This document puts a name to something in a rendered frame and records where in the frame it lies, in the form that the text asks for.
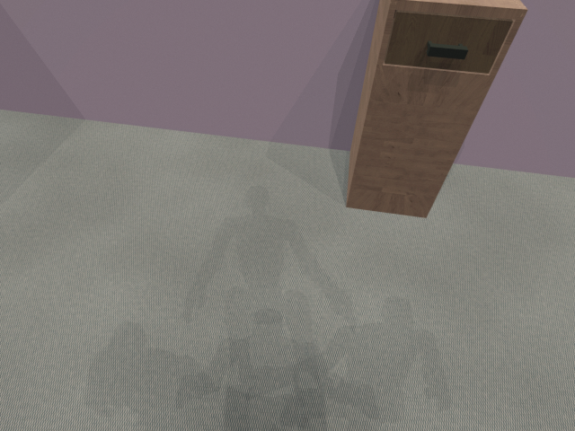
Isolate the drawer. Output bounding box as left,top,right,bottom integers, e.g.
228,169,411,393
385,10,513,74

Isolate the cabinet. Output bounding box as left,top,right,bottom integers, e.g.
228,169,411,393
346,0,528,218

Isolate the handle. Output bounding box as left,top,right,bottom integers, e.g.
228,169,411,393
427,41,468,59

